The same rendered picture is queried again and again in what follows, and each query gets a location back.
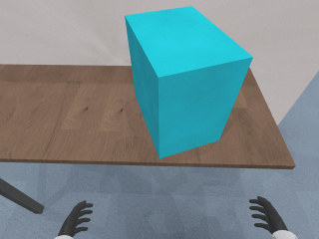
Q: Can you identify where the robot right hand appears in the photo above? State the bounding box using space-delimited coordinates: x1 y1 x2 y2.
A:
249 196 288 234

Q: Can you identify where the carton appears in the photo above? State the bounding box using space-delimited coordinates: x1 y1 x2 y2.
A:
125 6 253 159

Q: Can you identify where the table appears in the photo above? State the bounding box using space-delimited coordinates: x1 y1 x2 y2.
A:
0 64 296 214

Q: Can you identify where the robot left hand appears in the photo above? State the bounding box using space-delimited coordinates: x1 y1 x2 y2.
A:
58 200 94 238

